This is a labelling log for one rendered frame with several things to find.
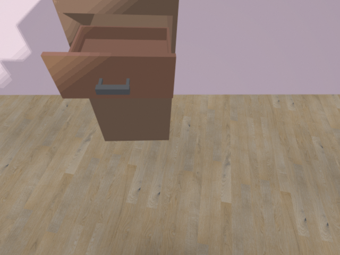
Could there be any handle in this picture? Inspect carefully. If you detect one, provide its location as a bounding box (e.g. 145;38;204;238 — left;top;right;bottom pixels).
95;78;130;95

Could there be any drawer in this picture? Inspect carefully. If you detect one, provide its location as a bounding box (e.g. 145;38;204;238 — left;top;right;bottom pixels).
41;25;176;98

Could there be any cabinet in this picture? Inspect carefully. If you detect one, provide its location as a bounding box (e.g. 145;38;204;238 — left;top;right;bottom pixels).
53;0;179;141

